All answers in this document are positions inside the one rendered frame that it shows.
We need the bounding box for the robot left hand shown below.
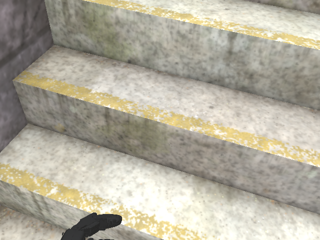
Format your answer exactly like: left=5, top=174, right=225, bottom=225
left=61, top=212, right=122, bottom=240

